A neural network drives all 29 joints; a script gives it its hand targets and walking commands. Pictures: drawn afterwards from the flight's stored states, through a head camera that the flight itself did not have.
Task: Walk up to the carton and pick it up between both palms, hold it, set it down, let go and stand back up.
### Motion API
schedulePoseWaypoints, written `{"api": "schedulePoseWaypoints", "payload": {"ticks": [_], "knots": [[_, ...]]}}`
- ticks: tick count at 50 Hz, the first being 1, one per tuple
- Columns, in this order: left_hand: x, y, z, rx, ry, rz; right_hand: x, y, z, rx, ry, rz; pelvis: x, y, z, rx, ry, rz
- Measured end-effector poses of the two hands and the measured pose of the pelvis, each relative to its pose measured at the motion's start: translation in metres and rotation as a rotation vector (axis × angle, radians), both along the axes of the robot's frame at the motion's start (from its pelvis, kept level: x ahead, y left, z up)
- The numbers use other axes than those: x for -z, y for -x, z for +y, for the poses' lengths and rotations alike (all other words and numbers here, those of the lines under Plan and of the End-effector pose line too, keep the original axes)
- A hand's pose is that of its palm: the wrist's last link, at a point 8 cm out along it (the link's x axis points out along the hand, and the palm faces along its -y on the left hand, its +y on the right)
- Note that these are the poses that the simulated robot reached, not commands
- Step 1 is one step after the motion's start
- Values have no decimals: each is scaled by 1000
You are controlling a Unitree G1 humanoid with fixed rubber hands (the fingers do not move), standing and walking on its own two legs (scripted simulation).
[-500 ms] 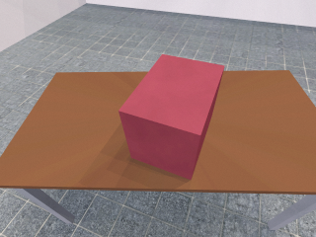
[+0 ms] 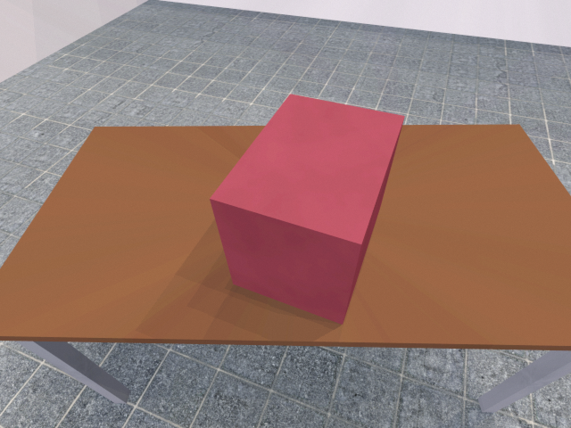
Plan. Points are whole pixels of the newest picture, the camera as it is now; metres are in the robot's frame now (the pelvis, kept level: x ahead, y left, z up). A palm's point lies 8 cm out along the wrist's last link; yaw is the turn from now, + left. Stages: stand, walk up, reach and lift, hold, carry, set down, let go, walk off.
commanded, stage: walk up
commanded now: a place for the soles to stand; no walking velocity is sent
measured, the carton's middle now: (315, 203) +0.52 -0.04 -0.02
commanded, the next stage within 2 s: reach and lift in 0.64 s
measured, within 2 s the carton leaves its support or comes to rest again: neither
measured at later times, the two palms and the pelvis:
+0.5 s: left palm out of the picture +0.09 +0.29 -0.12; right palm out of the picture +0.07 -0.31 -0.11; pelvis +0.02 +0.00 +0.00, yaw -2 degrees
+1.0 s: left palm (134, 404) +0.19 +0.25 -0.10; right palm out of the picture +0.12 -0.29 -0.09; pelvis -0.02 +0.01 -0.02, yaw -2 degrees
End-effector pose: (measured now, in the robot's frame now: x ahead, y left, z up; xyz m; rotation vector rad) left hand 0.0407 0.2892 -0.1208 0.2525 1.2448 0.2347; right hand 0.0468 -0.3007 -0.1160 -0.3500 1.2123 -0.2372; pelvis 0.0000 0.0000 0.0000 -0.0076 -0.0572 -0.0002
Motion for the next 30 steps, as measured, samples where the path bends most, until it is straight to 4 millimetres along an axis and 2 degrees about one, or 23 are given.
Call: {"api": "schedulePoseWaypoints", "payload": {"ticks": [18,30], "knots": [[-1,-37,1,42,-4,-52,-8,-24,-7,-10,26,-61,3,-12,-1,21,-1,-5],[-4,-49,2,62,-15,-60,-5,-21,-8,4,21,-52,3,-16,-2,33,-2,-7]]}}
